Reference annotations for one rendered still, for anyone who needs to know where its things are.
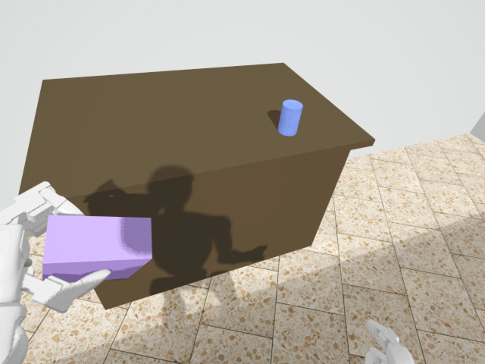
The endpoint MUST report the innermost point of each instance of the left robot hand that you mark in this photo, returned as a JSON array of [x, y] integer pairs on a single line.
[[29, 216]]

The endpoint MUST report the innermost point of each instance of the sponge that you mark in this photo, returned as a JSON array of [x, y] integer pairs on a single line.
[[76, 246]]

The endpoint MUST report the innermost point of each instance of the right robot hand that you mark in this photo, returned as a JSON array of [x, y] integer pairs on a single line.
[[389, 341]]

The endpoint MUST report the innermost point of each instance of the table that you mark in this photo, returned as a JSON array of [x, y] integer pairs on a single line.
[[198, 151]]

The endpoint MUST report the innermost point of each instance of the left robot forearm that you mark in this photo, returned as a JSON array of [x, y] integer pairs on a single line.
[[13, 339]]

